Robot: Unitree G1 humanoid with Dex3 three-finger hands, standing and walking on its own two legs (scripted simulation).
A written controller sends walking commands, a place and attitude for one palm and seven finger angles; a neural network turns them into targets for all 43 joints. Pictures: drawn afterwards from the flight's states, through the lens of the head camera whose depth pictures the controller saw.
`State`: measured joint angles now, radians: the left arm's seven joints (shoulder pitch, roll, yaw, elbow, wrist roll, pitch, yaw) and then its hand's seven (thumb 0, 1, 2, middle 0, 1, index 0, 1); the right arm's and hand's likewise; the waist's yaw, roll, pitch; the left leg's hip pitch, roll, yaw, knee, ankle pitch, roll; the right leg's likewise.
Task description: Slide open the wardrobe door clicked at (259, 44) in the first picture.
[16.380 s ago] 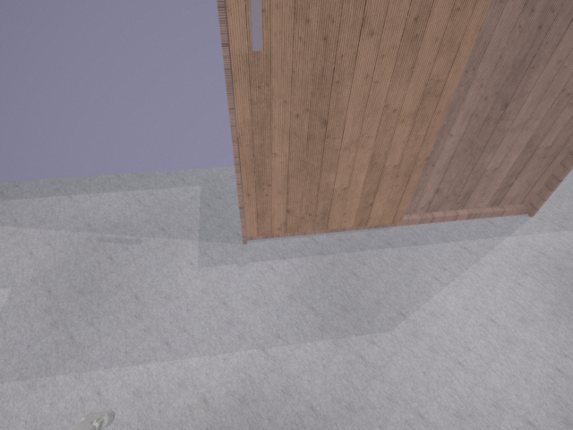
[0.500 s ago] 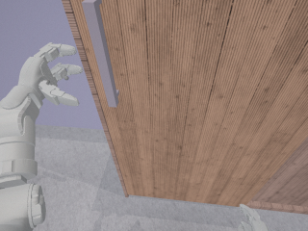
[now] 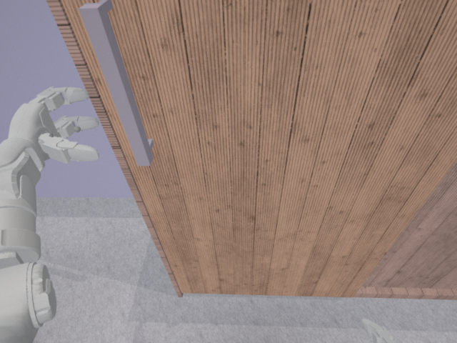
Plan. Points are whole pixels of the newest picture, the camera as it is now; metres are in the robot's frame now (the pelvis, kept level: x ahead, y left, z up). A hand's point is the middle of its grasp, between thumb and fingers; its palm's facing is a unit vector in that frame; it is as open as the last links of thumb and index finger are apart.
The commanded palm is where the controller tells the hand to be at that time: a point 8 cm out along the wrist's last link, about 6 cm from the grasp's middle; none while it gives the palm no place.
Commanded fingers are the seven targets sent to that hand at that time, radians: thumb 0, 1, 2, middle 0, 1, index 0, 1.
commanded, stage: move the hooked fingers beside the handle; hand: left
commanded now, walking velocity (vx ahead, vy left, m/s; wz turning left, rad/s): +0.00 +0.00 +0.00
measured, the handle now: (128, 93) +0.46 +0.17 +0.24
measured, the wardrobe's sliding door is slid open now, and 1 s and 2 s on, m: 0.00 0.00 0.00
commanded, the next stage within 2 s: feel for the door with the fingertips in 1.14 s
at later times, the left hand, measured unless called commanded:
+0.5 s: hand (74, 113) +0.40 +0.24 +0.24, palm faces +0.04 -1.00 -0.02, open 13.9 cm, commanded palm +0.37 +0.30 +0.23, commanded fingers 0.00 -0.50 0.30 -0.30 -1.20 -0.30 -1.20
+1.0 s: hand (81, 121) +0.40 +0.24 +0.23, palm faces +0.00 -1.00 -0.05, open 14.0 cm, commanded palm +0.37 +0.29 +0.23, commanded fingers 0.00 -0.50 0.30 -0.30 -1.20 -0.30 -1.20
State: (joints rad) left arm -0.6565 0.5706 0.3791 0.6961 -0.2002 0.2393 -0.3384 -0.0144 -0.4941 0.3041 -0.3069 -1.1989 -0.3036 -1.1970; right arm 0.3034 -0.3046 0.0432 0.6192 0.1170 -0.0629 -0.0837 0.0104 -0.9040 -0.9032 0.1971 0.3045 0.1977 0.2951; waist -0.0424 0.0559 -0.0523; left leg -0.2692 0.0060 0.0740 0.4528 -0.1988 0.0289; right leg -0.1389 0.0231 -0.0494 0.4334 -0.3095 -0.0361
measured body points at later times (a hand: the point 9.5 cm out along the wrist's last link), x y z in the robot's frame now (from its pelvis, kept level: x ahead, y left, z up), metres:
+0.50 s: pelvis +0.00 +0.00 +0.00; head -0.01 -0.01 +0.45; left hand +0.39 +0.30 +0.25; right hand +0.14 -0.25 -0.09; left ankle +0.03 +0.10 -0.74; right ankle -0.05 -0.09 -0.74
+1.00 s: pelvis +0.00 +0.01 +0.00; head -0.01 -0.01 +0.45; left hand +0.39 +0.29 +0.23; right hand +0.14 -0.24 -0.10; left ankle +0.02 +0.10 -0.74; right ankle -0.05 -0.09 -0.74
